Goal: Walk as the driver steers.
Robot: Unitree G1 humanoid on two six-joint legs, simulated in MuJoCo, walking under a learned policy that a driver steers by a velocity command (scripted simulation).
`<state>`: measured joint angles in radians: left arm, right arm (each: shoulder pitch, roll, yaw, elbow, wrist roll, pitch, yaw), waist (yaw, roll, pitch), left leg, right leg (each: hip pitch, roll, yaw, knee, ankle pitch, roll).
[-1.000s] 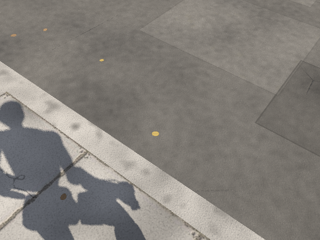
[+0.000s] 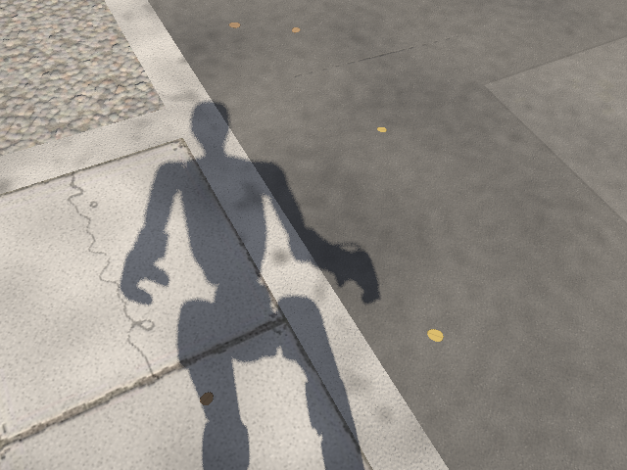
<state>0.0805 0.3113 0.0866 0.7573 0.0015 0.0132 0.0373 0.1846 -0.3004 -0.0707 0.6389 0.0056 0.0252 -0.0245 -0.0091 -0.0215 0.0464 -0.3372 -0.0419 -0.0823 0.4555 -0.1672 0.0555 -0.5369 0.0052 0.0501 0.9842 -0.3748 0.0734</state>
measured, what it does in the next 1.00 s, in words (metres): walks ahead, turning left: right foot, then left foot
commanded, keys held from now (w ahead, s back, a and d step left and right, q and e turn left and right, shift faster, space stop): q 0.36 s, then w+q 0.46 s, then w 0.08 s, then no key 0.10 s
